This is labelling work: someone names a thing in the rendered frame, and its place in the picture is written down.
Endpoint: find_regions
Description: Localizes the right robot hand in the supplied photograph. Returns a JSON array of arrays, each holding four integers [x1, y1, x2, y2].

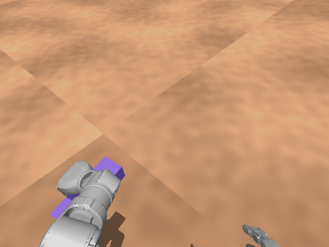
[[243, 224, 279, 247]]

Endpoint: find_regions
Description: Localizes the carton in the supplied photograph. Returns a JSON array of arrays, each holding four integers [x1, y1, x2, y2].
[[51, 157, 125, 219]]

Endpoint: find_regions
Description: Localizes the left robot arm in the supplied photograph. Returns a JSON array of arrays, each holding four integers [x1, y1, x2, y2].
[[39, 169, 120, 247]]

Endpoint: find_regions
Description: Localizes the left robot hand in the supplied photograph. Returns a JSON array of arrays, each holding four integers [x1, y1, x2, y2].
[[56, 160, 94, 196]]

